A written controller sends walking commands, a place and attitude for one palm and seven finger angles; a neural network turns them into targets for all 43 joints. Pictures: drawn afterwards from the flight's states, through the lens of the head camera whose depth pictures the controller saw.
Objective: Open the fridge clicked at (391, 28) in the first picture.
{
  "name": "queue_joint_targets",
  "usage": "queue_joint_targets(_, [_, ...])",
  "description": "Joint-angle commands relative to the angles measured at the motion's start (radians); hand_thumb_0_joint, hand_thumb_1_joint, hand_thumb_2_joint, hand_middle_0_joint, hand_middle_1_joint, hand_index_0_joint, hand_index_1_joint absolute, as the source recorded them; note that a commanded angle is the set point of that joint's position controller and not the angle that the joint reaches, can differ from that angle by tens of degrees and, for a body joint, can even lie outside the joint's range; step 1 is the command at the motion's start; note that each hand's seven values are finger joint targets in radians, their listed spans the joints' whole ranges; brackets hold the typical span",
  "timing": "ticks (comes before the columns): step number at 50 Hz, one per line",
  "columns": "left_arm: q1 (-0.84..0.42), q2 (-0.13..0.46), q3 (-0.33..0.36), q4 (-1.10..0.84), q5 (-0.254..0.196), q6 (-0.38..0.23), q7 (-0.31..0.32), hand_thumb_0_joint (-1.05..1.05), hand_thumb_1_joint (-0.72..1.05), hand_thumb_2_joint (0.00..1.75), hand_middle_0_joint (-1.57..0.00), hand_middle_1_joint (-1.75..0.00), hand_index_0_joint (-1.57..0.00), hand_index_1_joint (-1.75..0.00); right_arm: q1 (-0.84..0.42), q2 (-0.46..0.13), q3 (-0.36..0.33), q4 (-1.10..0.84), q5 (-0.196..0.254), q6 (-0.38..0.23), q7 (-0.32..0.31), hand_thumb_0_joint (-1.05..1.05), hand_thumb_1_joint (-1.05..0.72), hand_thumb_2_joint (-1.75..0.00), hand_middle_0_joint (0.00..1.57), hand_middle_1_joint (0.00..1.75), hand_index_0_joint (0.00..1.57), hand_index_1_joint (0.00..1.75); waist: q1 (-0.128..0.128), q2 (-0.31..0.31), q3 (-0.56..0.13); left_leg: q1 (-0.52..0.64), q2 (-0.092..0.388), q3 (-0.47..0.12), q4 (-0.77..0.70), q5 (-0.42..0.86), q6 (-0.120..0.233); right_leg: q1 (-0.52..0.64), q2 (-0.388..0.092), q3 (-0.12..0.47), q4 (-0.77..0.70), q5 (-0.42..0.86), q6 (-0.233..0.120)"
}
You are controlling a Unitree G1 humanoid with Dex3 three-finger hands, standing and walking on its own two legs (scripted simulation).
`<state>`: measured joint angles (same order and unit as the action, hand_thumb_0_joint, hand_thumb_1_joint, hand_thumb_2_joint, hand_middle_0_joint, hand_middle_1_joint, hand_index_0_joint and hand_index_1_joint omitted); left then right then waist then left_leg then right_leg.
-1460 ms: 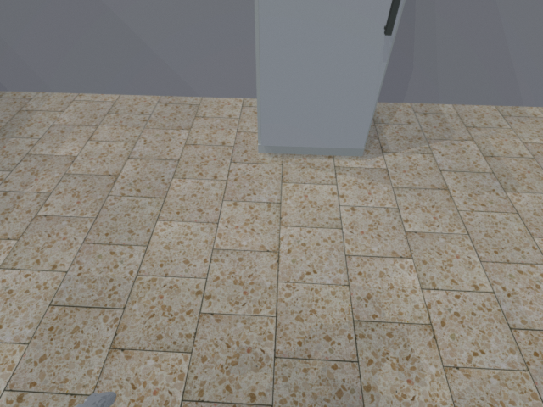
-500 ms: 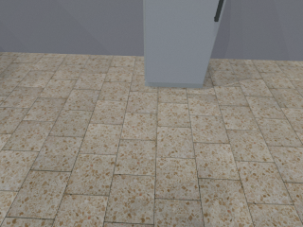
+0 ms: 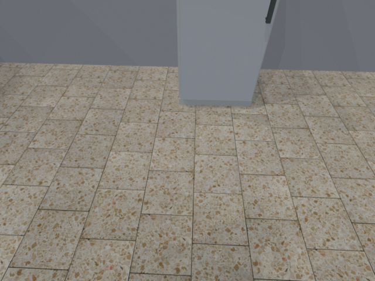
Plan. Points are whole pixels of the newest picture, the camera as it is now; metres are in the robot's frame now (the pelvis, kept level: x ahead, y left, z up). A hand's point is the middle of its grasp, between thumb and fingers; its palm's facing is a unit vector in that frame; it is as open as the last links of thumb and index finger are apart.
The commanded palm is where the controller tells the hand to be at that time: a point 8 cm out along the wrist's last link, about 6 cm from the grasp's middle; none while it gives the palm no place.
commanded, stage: walk to a spot facing it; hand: right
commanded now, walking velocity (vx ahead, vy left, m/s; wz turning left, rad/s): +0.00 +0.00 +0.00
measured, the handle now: out of the picture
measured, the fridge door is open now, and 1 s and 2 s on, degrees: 0 0 0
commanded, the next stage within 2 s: turn to face it in 1.74 s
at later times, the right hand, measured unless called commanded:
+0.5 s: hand out of the picture +0.02 -0.24 -0.20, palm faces +0.14 +0.98 -0.16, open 7.4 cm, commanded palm none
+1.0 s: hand (276, 209) +0.37 -0.25 -0.18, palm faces +0.27 +0.95 -0.17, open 7.3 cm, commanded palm none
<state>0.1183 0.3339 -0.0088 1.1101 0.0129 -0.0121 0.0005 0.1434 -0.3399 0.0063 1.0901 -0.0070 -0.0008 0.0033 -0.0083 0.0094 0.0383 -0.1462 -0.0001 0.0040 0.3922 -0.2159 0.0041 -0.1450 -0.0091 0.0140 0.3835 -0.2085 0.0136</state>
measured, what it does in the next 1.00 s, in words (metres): walks ahead, turning right: left foot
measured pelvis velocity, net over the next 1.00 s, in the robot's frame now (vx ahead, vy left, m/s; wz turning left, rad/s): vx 0.29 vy -0.06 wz -0.28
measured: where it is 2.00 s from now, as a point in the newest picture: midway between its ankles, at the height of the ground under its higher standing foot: (226, 199)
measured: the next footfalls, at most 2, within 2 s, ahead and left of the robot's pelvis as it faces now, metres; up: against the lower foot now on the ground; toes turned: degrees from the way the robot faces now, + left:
left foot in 0.90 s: +0.42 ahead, +0.03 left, +0.00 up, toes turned -6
right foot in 1.32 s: +0.53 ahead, -0.27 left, +0.00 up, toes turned -29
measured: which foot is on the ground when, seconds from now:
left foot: down 0.00-0.40, up 0.42-0.88, down 0.90-1.00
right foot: down 0.00-0.90, up 0.92-1.00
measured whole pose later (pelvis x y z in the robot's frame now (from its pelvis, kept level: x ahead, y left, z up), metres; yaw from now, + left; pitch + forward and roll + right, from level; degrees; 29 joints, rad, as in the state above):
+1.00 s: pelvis +0.29 -0.06 -0.03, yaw -16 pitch -1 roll +1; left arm 0.41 0.14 0.05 1.16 0.02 -0.04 0.01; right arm 0.11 -0.15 -0.05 0.98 -0.02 -0.09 0.01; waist 0.04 -0.03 0.08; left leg -0.37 0.05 0.17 0.65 -0.25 0.04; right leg -0.27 -0.02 0.01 1.19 -0.44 -0.04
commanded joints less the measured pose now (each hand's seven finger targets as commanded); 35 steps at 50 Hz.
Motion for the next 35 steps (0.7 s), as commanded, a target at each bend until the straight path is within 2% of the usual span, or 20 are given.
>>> queue_joint_targets(1, [-0.047,0.205,0.040,-0.063,-0.006,-0.022,0.012,0.00,0.90,0.90,-0.20,-0.30,-0.20,-0.30,-0.038,-0.203,-0.039,-0.065,-0.004,-0.024,-0.013,0.00,-0.90,-0.90,0.20,0.30,0.20,0.30,0.004,-0.017,-0.081,0.013,0.121,-0.100,-0.070,0.128,0.024,0.022,-0.111,0.086,-0.062,0.157,-0.041])
queue_joint_targets(4, [-0.049,0.205,0.040,-0.062,-0.007,-0.021,0.012,0.00,0.90,0.90,-0.20,-0.30,-0.20,-0.30,-0.037,-0.202,-0.040,-0.066,-0.004,-0.025,-0.014,0.00,-0.90,-0.90,0.20,0.30,0.20,0.30,0.004,-0.014,-0.080,0.018,0.123,-0.098,-0.067,0.154,0.025,0.026,-0.112,0.083,-0.059,0.178,-0.040])
queue_joint_targets(5, [-0.023,0.133,0.022,-0.048,-0.003,-0.013,0.009,0.00,0.90,0.90,-0.20,-0.30,-0.20,-0.30,0.000,-0.131,-0.026,-0.047,-0.002,-0.017,-0.017,0.00,-0.90,-0.90,0.20,0.30,0.20,0.30,0.003,-0.008,-0.095,0.031,0.126,-0.084,-0.066,0.111,0.012,0.023,-0.106,0.077,-0.049,0.147,-0.032])
queue_joint_targets(6, [0.012,0.080,0.011,-0.037,0.001,-0.002,0.005,0.00,0.90,0.90,-0.20,-0.30,-0.20,-0.30,0.039,-0.086,-0.015,-0.035,-0.004,-0.006,-0.020,0.00,-0.90,-0.90,0.20,0.30,0.20,0.30,0.001,-0.008,-0.089,0.028,0.122,-0.080,-0.059,-0.001,0.004,0.003,-0.093,0.066,-0.032,0.066,-0.025])
queue_joint_targets(8, [0.033,0.071,0.014,-0.043,0.008,0.013,0.000,0.00,0.90,0.90,-0.20,-0.30,-0.20,-0.30,0.077,-0.098,-0.023,-0.034,-0.011,0.007,-0.014,0.00,-0.90,-0.90,0.20,0.30,0.20,0.30,-0.013,0.038,-0.005,-0.001,0.132,-0.115,-0.096,-0.280,0.016,-0.125,-0.056,0.055,0.016,-0.158,-0.030])
queue_joint_targets(10, [0.037,0.052,0.019,-0.074,0.012,0.021,-0.002,0.00,0.90,0.90,-0.20,-0.30,-0.20,-0.30,0.134,-0.139,-0.046,-0.045,-0.017,0.011,-0.010,0.00,-0.90,-0.90,0.20,0.30,0.20,0.30,-0.036,0.165,0.060,0.013,0.227,-0.230,-0.191,-0.478,0.071,-0.287,-0.003,-0.012,0.178,-0.260,-0.022])
queue_joint_targets(11, [0.025,0.051,0.026,-0.093,0.011,0.022,-0.004,0.00,0.90,0.90,-0.20,-0.30,-0.20,-0.30,0.166,-0.154,-0.056,-0.053,-0.018,0.007,-0.011,0.00,-0.90,-0.90,0.20,0.30,0.20,0.30,-0.049,0.214,0.083,0.007,0.305,-0.304,-0.247,-0.523,0.113,-0.339,-0.008,-0.038,0.302,-0.272,-0.021])
queue_joint_targets(12, [0.011,0.056,0.034,-0.116,0.010,0.018,-0.008,0.00,0.90,0.90,-0.20,-0.30,-0.20,-0.30,0.192,-0.153,-0.062,-0.058,-0.019,-0.002,-0.014,0.00,-0.90,-0.90,0.20,0.30,0.20,0.30,-0.052,0.201,0.092,0.019,0.353,-0.342,-0.263,-0.497,0.152,-0.385,-0.036,-0.033,0.398,-0.288,-0.025])
queue_joint_targets(13, [0.009,0.049,0.041,-0.128,0.008,0.010,-0.014,0.00,0.90,0.90,-0.20,-0.30,-0.20,-0.30,0.186,-0.147,-0.067,-0.065,-0.022,-0.016,-0.015,0.00,-0.90,-0.90,0.20,0.30,0.20,0.30,-0.041,0.140,0.096,0.033,0.380,-0.323,-0.252,-0.417,0.175,-0.410,-0.063,-0.028,0.441,-0.280,-0.026])
queue_joint_targets(14, [0.024,0.031,0.043,-0.134,0.005,0.004,-0.022,0.00,0.90,0.90,-0.20,-0.30,-0.20,-0.30,0.167,-0.146,-0.071,-0.074,-0.024,-0.026,-0.015,0.00,-0.90,-0.90,0.20,0.30,0.20,0.30,-0.026,0.112,0.079,0.047,0.376,-0.253,-0.222,-0.321,0.175,-0.396,-0.078,-0.034,0.428,-0.268,-0.025])
queue_joint_targets(16, [0.078,-0.009,0.043,-0.133,0.002,-0.004,-0.029,0.00,0.90,0.90,-0.20,-0.30,-0.20,-0.30,0.149,-0.126,-0.072,-0.084,-0.024,-0.033,-0.012,0.00,-0.90,-0.90,0.20,0.30,0.20,0.30,0.004,0.095,0.060,-0.003,0.337,-0.116,-0.153,-0.203,0.143,-0.276,-0.070,-0.086,0.298,-0.219,-0.023])
queue_joint_targets(18, [0.201,-0.028,0.046,-0.097,0.002,-0.011,-0.027,0.00,0.90,0.90,-0.20,-0.30,-0.20,-0.30,0.141,-0.098,-0.072,-0.084,-0.017,-0.027,-0.010,0.00,-0.90,-0.90,0.20,0.30,0.20,0.30,0.051,0.058,0.036,-0.141,0.265,0.011,-0.041,-0.216,0.084,-0.031,-0.027,-0.147,0.138,-0.104,-0.025])
queue_joint_targets(19, [0.310,0.009,0.059,-0.065,0.005,-0.016,-0.019,0.00,0.90,0.90,-0.20,-0.30,-0.20,-0.30,0.147,-0.059,-0.065,-0.089,-0.011,-0.023,-0.005,0.00,-0.90,-0.90,0.20,0.30,0.20,0.30,0.089,-0.065,0.005,-0.229,0.196,0.087,0.137,-0.211,0.043,0.109,-0.055,-0.063,0.058,-0.156,-0.044])
queue_joint_targets(20, [0.425,0.110,0.091,-0.039,0.020,-0.024,-0.009,0.00,0.90,0.90,-0.20,-0.30,-0.20,-0.30,0.140,0.020,-0.054,-0.122,-0.004,-0.020,0.005,0.00,-0.90,-0.90,0.20,0.30,0.20,0.30,0.127,-0.344,-0.006,-0.433,0.063,0.184,0.476,-0.307,-0.025,0.196,-0.296,0.339,-0.122,-0.341,-0.140])
queue_joint_targets(21, [0.493,0.132,0.093,-0.026,0.015,-0.027,0.001,0.00,0.90,0.90,-0.20,-0.30,-0.20,-0.30,0.051,0.026,-0.046,-0.174,-0.016,-0.028,0.000,0.00,-0.90,-0.90,0.20,0.30,0.20,0.30,0.142,-0.316,0.035,-0.563,0.031,0.096,0.670,-0.403,-0.015,0.175,-0.392,0.550,-0.231,-0.355,-0.214])
queue_joint_targets(22, [0.463,0.097,0.087,-0.030,0.007,-0.027,0.008,0.00,0.90,0.90,-0.20,-0.30,-0.20,-0.30,0.012,0.018,-0.051,-0.178,-0.021,-0.034,-0.002,0.00,-0.90,-0.90,0.20,0.30,0.20,0.30,0.122,-0.191,0.059,-0.605,0.084,0.030,0.780,-0.334,0.000,0.128,-0.406,0.552,-0.222,-0.347,-0.249])
queue_joint_targets(24, [0.374,0.012,0.067,-0.051,0.004,-0.046,0.015,0.00,0.90,0.90,-0.20,-0.30,-0.20,-0.30,0.026,0.042,-0.054,-0.142,-0.024,-0.043,0.011,0.00,-0.90,-0.90,0.20,0.30,0.20,0.30,0.078,-0.093,0.094,-0.582,0.135,-0.003,0.788,-0.174,-0.010,0.050,-0.326,0.407,-0.229,-0.242,-0.223])
queue_joint_targets(27, [0.350,-0.034,0.058,-0.033,-0.003,-0.069,0.023,0.00,0.90,0.90,-0.20,-0.30,-0.20,-0.30,0.111,0.080,-0.050,-0.095,-0.024,-0.033,0.018,0.00,-0.90,-0.90,0.20,0.30,0.20,0.30,0.030,-0.093,0.048,-0.489,0.138,0.031,0.709,-0.068,-0.035,0.047,-0.238,0.204,-0.210,0.032,-0.194])
queue_joint_targets(31, [0.396,-0.067,0.059,0.000,-0.007,-0.078,0.028,0.00,0.90,0.90,-0.20,-0.30,-0.20,-0.30,0.069,0.105,-0.055,-0.106,-0.022,-0.023,0.014,0.00,-0.90,-0.90,0.20,0.30,0.20,0.30,0.029,-0.094,0.084,-0.538,0.145,0.048,0.637,0.014,-0.060,0.071,-0.222,0.145,-0.232,0.120,-0.204])
queue_joint_targets(35, [0.426,-0.078,0.065,0.021,-0.002,-0.078,0.032,0.00,0.90,0.90,-0.20,-0.30,-0.20,-0.30,-0.044,0.118,-0.059,-0.145,-0.016,-0.028,0.017,0.00,-0.90,-0.90,0.20,0.30,0.20,0.30,0.052,-0.096,0.114,-0.544,0.143,0.068,0.461,0.042,-0.061,0.110,-0.223,0.120,-0.227,0.182,-0.207])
